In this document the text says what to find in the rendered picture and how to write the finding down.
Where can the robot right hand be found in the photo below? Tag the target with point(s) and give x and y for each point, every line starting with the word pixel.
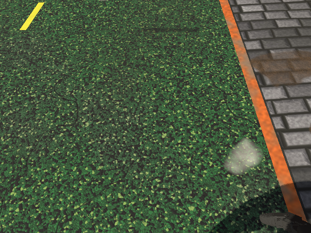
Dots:
pixel 288 221

